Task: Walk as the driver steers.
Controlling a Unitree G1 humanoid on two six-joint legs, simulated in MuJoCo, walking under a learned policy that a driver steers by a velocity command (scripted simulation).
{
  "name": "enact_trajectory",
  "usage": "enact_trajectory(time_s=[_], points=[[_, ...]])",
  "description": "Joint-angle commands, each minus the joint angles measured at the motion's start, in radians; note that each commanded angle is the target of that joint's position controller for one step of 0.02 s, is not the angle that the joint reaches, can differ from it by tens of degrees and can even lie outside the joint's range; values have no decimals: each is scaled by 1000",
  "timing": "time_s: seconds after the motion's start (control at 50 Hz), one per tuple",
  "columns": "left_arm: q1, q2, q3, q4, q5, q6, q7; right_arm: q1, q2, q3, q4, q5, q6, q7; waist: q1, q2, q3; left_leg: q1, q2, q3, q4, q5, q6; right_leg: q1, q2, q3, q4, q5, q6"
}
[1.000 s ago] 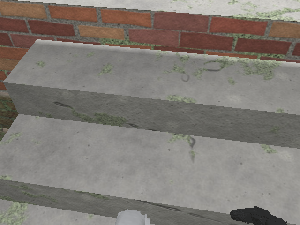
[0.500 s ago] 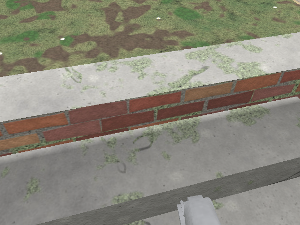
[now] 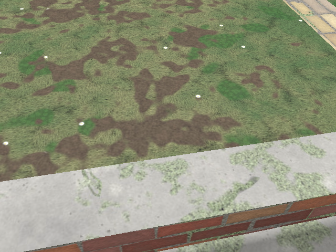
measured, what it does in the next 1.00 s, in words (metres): climbs: left foot 0.18 m higher, then right foot 0.18 m higher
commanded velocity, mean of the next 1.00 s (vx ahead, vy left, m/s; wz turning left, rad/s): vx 0.40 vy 0.00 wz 0.00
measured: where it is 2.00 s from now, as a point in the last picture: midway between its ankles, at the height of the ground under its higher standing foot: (146, 180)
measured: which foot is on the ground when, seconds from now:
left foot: up 0.00-0.18, down 0.20-0.76, up 0.78-1.00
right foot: down 0.00-0.24, up 0.26-0.70, down 0.72-1.00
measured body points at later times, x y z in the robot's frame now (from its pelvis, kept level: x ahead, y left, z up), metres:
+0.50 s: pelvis +0.30 +0.07 +0.18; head +0.29 +0.08 +0.63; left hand +0.46 +0.29 +0.06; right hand +0.17 -0.13 +0.04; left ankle +0.25 +0.15 -0.54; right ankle +0.38 -0.09 -0.24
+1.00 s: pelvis +0.56 +0.05 +0.36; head +0.56 +0.06 +0.81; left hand +0.63 +0.27 +0.21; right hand +0.68 -0.20 +0.24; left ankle +0.57 +0.21 -0.26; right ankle +0.62 -0.04 -0.36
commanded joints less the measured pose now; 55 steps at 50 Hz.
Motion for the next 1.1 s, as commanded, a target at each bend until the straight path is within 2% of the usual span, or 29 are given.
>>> enact_trajectory(time_s=[0.02, 0.06, 0.08, 0.1, 0.12, 0.18, 0.2, 0.22, 0.24, 0.26, 0.28, 0.32, 0.36, 0.44, 0.56, 0.62, 0.64, 0.7, 0.74, 0.76, 0.78, 0.8, 0.82, 0.86, 0.9, 0.94, 0.96, 1.02, 1.1], points=[[-105, -61, -35, -81, 58, -24, -6, -67, 71, 59, -74, -8, 19, 23, -47, -30, 86, -293, 22, 38, 276, -133, 83, 10, -269, 272, -394, 202, -181], [17, -11, -45, -43, 76, -34, -22, -263, 15, 61, -177, -10, 16, -2, -14, 4, 43, -259, 110, 130, -155, 57, 89, 71, -219, 197, -418, 170, -127], [31, 28, -22, -35, -108, -77, 48, -348, 173, 87, -277, 27, 14, -63, -17, -96, 241, -130, 83, 229, -148, -104, -54, -89, -290, 237, -641, 94, -137], [-52, 40, -47, -97, 32, -39, -27, -411, -21, 81, -251, 13, 53, -24, -14, -41, 9, 135, 132, 192, -470, -96, 17, -161, -248, 153, -634, 173, -120], [-97, 93, -35, -167, -11, -50, -59, -405, 5, 71, -257, 3, 65, 8, -48, -193, 32, 395, 65, 293, -488, -121, -49, -308, -246, 131, -690, 470, -168], [-54, 279, 19, -175, -82, -95, -68, -194, -66, 43, -195, -1, 63, 46, -132, -180, -76, 505, -86, 415, -902, -113, -104, 189, -306, 69, -408, 1541, -202], [32, 258, 23, -131, -48, -93, -80, -125, -103, 18, -158, -3, 57, 33, -102, -226, -105, 596, -111, 388, -963, -121, -75, 255, -310, 59, -257, 1709, -199], [63, 188, 38, -181, -121, -89, 29, 257, -63, -6, -49, -3, 26, -40, -177, -51, -293, 905, 35, 95, -991, -232, -24, 208, -233, 58, 136, 1490, -66], [-12, 125, 40, -242, -142, -84, 29, 392, -181, -46, 22, 14, 32, -85, -209, 208, -333, 1040, 195, -445, -1398, -414, 70, -82, -82, 59, 517, 903, -24], [-70, 36, 26, -155, -28, -46, -80, 442, -243, -29, 34, -83, 47, -38, -264, 304, -124, 1015, 202, -782, -1686, -559, 80, -550, 92, 448, 916, 412, -77], [-128, 39, 39, -202, -67, -55, -91, 418, -254, -50, 77, -62, 22, -23, -193, 317, 18, 946, 200, -646, -1624, -487, 26, -749, 94, 494, 1142, 453, -120], [-166, -11, 11, -235, -50, -48, -58, 223, -68, -30, 134, -20, 3, 2, -58, -6, 4, 841, 209, -421, -1528, -54, 93, -815, 68, 446, 1278, 418, -172], [-195, -10, -13, -254, -39, -24, -31, 64, 79, 16, 162, -19, 5, -10, 45, -42, -44, 778, 199, -333, -1568, -53, 19, -856, 8, 453, 1352, 412, -204], [-262, -3, -46, -280, -41, -1, -36, 95, 76, 19, 214, -72, -16, 13, 87, -45, 47, 711, 133, 3, -1693, -6, -18, -970, -72, 268, 1345, 354, -187], [-659, 10, -97, -475, -69, 12, -24, 497, 33, 49, 346, -139, -28, 1, -51, -40, 68, 999, 174, 17, -1813, 3, -15, -1231, -136, 130, 1223, 356, -203], [-907, -23, -105, -579, -40, 79, -24, 589, 64, 64, 349, -83, -37, 40, -98, 88, 108, 843, 235, 48, -2015, 223, 20, -946, -185, -12, 965, 266, -150], [-826, -44, -102, -559, -19, 85, -38, 450, 46, 65, 276, -45, -54, 48, -18, 117, 98, 724, 212, 141, -1995, 485, 11, -691, -150, -64, 879, 210, -134], [-789, 41, -64, -544, -38, 62, -56, 483, -150, 20, 240, 6, -109, 39, 32, 156, 3, 1004, 242, 163, -1857, 1428, -47, -428, 1, -144, 573, 36, -74], [-481, 66, -46, -441, -36, 48, -40, 400, -264, -47, 208, 12, -97, 48, 131, 170, -125, 1120, 253, 173, -1602, 1716, -180, -143, -11, -15, 364, 276, -124], [-298, 111, -44, -382, -78, 40, -39, 564, -116, -20, 199, -59, -99, 56, 80, -99, -458, 752, 162, 79, -1339, 1334, -214, 404, -175, 394, 334, 510, -310], [-11, 137, -26, -298, -2, 61, -38, 502, -37, -24, 206, -42, -69, 63, 198, -296, -510, 554, -65, 65, -989, 127, -222, 537, -357, 817, -49, 510, -402], [29, 211, 20, -274, 10, 35, -33, 428, -60, -62, 211, 19, -44, 67, 214, -261, -364, 483, -114, -96, -418, 90, -179, 288, -390, 968, -199, 329, -377], [-141, 238, 23, -273, -10, -12, -15, 375, -53, -77, 182, 17, -44, 48, 133, -122, -179, 390, -95, -135, -229, 135, -170, 76, -342, 854, -209, 144, -292], [-365, 86, -3, -239, -46, -37, -2, 294, 26, -35, 145, -40, -50, 18, 20, 48, -84, 312, -47, -59, -181, 103, -135, -59, -321, 602, -172, 177, -258], [-460, -83, -51, -234, -36, -47, 1, 232, 57, -11, 107, -24, -26, -14, -67, 60, -90, 329, 24, -45, -278, 116, -105, -134, -303, 456, -224, 506, -209], [-516, -97, -56, -260, -46, -77, 9, 180, 14, -24, 84, -31, -31, -21, -115, 48, -116, 409, 87, -23, -560, 44, -169, -144, -235, 245, -222, 661, -129], [-595, -50, -48, -306, -75, -91, 6, 143, 11, -26, 70, -26, -31, -8, -143, -3, -95, 502, 106, 58, -733, -75, -221, -174, -167, 103, -261, 640, -95], [-595, 151, 4, -375, -64, -130, -1, 160, -82, -54, 90, -16, -50, 27, -135, -63, -86, 826, 84, 185, -1014, -36, -343, -240, -113, -11, -324, 791, -42], [-459, 132, 20, -350, -79, -98, -65, 112, -91, -60, 67, 2, -52, 7, -83, -54, 6, 837, 99, 172, -1398, 131, -322, -93, -237, 149, -219, 467, -136]])
Velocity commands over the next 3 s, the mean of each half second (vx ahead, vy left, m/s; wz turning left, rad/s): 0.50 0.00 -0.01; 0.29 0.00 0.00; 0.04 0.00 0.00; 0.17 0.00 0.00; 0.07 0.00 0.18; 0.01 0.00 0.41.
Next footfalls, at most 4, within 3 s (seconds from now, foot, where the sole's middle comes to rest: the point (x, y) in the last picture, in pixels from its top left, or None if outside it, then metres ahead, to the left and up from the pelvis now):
0.20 left None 0.29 0.15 -0.57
0.72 right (185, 178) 0.66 -0.04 -0.40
1.12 left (115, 167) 0.70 0.20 -0.40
2.18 right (180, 132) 0.86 -0.03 -0.40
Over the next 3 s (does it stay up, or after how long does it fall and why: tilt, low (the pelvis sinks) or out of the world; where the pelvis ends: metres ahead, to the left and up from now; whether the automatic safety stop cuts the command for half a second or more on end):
stays up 0.77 0.12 0.37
